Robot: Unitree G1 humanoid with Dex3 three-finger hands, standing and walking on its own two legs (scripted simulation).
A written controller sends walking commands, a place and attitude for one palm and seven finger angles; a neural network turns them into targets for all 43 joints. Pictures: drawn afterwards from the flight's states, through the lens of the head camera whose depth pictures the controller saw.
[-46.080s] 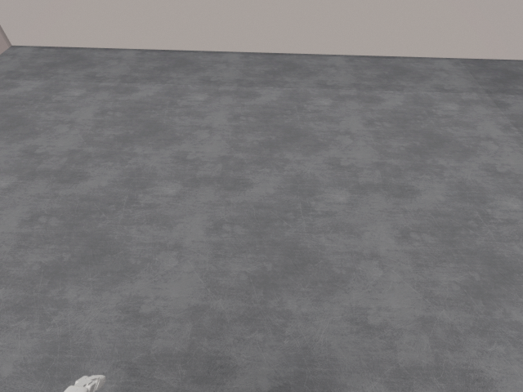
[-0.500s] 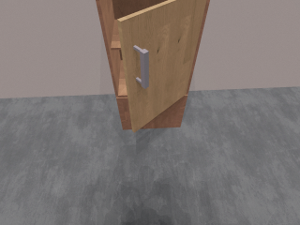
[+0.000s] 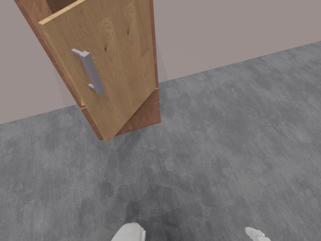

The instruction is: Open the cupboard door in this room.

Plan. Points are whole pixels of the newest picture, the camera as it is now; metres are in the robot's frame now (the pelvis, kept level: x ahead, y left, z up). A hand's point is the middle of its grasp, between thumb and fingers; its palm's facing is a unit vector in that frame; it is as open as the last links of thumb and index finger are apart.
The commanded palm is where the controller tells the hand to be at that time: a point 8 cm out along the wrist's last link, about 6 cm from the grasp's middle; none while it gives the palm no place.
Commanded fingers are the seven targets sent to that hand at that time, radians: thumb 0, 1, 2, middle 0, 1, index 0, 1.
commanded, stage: walk to a spot facing it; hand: left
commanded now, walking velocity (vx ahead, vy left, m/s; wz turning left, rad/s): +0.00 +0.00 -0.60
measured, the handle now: (88, 72) +0.56 +0.28 +0.06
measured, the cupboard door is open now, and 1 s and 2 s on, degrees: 39 39 39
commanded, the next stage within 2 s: none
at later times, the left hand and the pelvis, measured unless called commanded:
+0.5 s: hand (100, 225) +0.16 +0.20 -0.17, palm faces -0.28 -0.93 -0.25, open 7.4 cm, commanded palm none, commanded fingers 0.00 0.90 0.90 -0.20 -0.30 -0.20 -0.30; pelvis +0.01 +0.02 -0.01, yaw -18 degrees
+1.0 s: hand (132, 208) +0.22 +0.12 -0.18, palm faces -0.54 -0.82 -0.18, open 7.4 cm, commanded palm none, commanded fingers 0.00 0.90 0.90 -0.20 -0.30 -0.20 -0.30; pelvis +0.04 +0.01 -0.01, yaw -35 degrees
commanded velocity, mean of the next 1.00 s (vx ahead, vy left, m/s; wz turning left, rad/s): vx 0.04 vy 0.00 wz -0.60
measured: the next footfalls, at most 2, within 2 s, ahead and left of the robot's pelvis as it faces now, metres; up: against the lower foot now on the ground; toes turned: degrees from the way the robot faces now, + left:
left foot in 0.22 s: +0.06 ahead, +0.16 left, +0.00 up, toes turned -8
right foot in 0.54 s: +0.02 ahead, -0.11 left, +0.00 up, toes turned -24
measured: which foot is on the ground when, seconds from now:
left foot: up 0.00-0.20, down 0.22-0.54, up 0.56-0.92, down 0.94-1.00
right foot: down 0.00-0.20, up 0.22-0.52, down 0.54-0.92, up 0.94-1.00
